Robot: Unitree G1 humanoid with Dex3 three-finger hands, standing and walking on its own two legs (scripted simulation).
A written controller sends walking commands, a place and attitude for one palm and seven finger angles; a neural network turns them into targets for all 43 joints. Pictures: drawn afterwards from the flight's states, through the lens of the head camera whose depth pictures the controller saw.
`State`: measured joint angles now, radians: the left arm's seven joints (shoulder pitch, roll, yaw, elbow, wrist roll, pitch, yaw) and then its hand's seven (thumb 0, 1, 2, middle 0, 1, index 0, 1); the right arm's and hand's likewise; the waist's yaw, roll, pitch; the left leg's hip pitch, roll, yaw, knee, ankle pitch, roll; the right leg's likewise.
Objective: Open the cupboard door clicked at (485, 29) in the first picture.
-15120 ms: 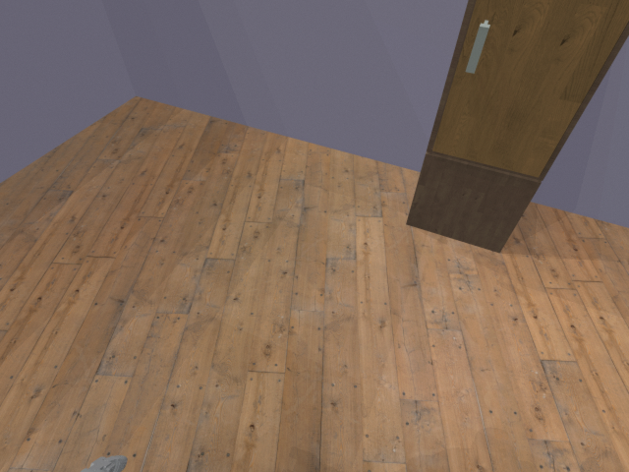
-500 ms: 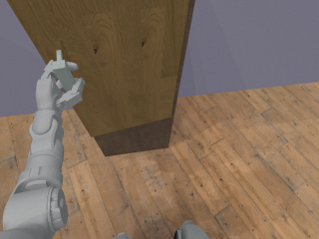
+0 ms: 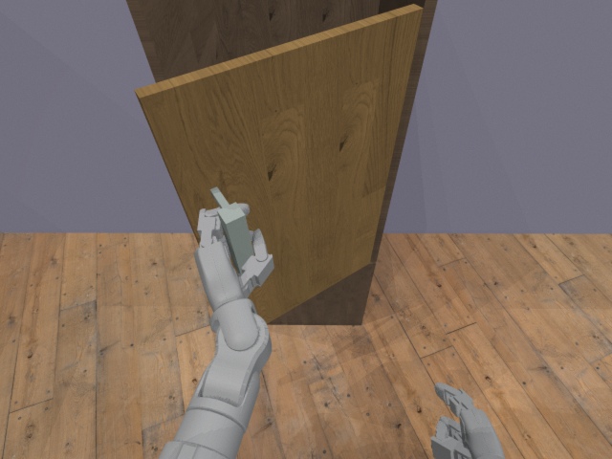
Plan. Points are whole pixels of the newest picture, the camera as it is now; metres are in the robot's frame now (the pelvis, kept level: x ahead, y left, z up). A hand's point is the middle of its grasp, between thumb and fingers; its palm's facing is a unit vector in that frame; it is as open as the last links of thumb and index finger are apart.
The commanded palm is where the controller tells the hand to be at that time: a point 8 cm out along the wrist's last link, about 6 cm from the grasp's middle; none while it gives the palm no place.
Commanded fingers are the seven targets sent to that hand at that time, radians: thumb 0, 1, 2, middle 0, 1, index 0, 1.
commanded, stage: pull the door open along its arc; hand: left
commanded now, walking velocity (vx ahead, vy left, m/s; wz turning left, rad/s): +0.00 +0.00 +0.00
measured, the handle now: (231, 232) +0.39 +0.13 +0.07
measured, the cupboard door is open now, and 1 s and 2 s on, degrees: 34 43 48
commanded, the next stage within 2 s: open thumb and fingers to let go in 0.20 s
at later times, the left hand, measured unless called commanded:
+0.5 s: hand (284, 278) +0.32 +0.05 +0.08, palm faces +0.41 -0.91 -0.05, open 6.9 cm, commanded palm +0.26 +0.08 +0.07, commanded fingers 0.00 0.13 0.57 -0.34 -1.27 -0.34 -1.27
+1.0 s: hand (285, 280) +0.32 +0.05 +0.08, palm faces +0.38 -0.92 -0.04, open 14.5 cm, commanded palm +0.27 +0.08 +0.07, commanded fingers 0.00 -0.50 0.30 -0.18 -0.50 -0.18 -0.50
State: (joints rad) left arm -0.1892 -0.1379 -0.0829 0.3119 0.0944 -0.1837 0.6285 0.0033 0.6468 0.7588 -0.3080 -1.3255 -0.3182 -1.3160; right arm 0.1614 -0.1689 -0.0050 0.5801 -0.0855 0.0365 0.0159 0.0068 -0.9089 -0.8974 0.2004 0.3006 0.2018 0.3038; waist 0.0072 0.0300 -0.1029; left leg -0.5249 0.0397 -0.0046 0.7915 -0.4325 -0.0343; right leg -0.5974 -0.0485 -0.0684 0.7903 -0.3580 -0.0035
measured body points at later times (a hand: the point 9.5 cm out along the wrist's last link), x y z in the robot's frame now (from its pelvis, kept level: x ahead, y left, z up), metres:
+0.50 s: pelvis -0.01 -0.02 +0.00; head +0.02 -0.05 +0.45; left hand +0.29 +0.10 +0.09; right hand +0.19 -0.23 -0.10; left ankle -0.03 +0.14 -0.71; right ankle +0.02 -0.12 -0.71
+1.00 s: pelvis -0.02 -0.01 +0.00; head +0.00 -0.02 +0.44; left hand +0.29 +0.10 +0.08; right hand +0.15 -0.22 -0.11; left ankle -0.03 +0.14 -0.71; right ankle +0.02 -0.12 -0.71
